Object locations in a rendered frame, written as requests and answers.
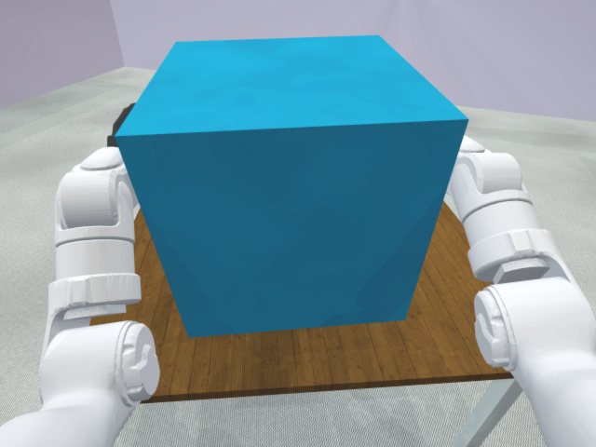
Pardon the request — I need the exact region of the robot left hand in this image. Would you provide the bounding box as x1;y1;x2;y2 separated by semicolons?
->
107;102;136;147

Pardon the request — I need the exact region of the left robot upper arm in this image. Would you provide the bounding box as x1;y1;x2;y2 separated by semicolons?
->
0;320;160;447

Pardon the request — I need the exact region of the table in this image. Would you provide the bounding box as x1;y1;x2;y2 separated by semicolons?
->
89;200;523;447

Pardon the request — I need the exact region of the robot left forearm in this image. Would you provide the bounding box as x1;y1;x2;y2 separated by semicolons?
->
38;147;142;404

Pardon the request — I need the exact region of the right robot upper arm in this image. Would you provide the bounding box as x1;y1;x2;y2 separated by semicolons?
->
474;277;596;447

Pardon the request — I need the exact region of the carton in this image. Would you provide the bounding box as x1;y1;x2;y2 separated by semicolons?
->
115;35;469;338

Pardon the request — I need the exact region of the robot right forearm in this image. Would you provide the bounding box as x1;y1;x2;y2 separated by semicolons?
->
446;135;596;332

